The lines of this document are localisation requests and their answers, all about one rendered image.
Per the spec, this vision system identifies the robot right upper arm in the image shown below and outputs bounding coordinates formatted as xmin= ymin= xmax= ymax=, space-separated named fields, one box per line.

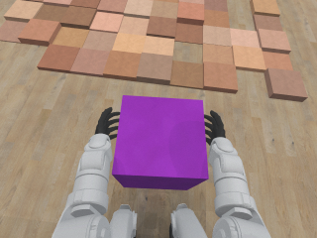
xmin=212 ymin=215 xmax=271 ymax=238

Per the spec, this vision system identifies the robot left hand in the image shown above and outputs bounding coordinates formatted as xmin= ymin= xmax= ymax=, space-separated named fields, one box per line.
xmin=94 ymin=107 xmax=121 ymax=140

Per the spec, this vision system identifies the robot left upper arm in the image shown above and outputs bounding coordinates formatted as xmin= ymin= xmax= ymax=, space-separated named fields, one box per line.
xmin=53 ymin=213 xmax=112 ymax=238

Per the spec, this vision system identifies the carton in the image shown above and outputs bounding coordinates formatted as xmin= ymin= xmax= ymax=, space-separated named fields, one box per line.
xmin=112 ymin=95 xmax=209 ymax=190

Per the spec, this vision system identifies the robot right hand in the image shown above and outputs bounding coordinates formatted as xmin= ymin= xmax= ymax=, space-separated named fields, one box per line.
xmin=204 ymin=110 xmax=226 ymax=146

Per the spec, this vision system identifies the left robot forearm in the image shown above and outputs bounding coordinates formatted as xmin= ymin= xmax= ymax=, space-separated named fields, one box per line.
xmin=52 ymin=133 xmax=113 ymax=238

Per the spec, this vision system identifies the robot right thigh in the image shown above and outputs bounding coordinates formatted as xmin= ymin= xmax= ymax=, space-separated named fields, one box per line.
xmin=170 ymin=208 xmax=208 ymax=238

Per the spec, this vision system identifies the right robot forearm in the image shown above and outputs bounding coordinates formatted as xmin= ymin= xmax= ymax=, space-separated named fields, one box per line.
xmin=208 ymin=137 xmax=267 ymax=230

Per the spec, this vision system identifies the robot thigh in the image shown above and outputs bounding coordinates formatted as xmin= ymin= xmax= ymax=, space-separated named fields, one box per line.
xmin=109 ymin=209 xmax=138 ymax=238
xmin=170 ymin=208 xmax=208 ymax=238

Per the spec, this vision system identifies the robot left thigh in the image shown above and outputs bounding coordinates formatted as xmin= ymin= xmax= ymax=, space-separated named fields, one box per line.
xmin=109 ymin=209 xmax=138 ymax=238

